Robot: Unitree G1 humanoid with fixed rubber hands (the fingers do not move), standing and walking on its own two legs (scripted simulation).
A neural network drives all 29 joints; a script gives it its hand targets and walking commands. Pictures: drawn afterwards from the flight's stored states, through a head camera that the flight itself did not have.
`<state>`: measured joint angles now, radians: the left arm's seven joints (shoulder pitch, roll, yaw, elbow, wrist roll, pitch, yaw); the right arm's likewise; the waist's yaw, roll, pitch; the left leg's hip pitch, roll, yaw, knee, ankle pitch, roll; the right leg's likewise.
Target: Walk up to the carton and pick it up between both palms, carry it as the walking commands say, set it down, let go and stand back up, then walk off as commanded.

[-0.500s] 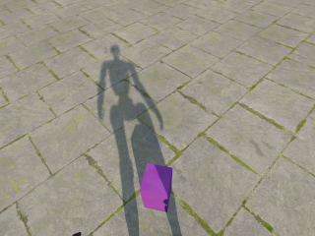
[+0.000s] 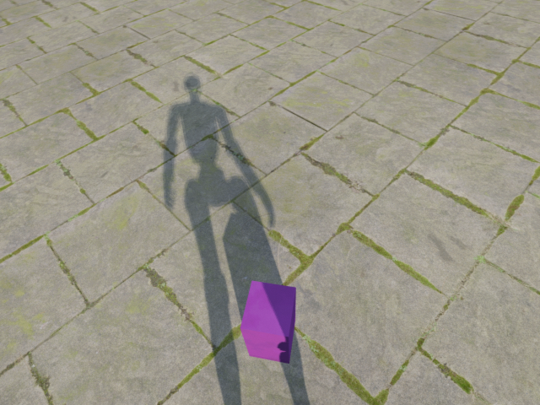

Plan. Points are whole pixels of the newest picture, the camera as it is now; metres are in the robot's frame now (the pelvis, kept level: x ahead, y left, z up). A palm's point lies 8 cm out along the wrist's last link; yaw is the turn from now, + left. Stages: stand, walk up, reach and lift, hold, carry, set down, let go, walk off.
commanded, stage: walk up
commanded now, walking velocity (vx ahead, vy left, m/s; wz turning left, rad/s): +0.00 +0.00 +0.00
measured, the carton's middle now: (271, 323) +0.46 +0.05 -0.63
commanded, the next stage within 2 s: none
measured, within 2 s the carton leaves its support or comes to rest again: neither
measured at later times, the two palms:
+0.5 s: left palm out of the picture +0.08 +0.31 -0.13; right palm out of the picture +0.03 -0.19 -0.14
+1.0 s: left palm (147, 307) +0.33 +0.28 -0.17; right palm out of the picture +0.10 -0.17 -0.16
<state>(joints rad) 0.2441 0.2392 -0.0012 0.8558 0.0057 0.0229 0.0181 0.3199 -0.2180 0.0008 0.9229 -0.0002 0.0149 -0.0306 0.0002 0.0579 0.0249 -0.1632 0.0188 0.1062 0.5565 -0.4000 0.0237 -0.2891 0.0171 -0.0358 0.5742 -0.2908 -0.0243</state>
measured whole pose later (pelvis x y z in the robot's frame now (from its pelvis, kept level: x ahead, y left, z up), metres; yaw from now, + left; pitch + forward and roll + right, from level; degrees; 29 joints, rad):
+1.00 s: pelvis +0.20 +0.05 -0.04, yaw -5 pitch +5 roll -2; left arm 0.17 0.24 0.00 0.87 0.01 -0.01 0.01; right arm 0.50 -0.19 0.00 0.98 0.00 -0.03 -0.06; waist -0.06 0.01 0.00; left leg -0.12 0.02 0.11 0.96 -0.60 -0.04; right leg -0.35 0.01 -0.13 0.84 -0.57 -0.05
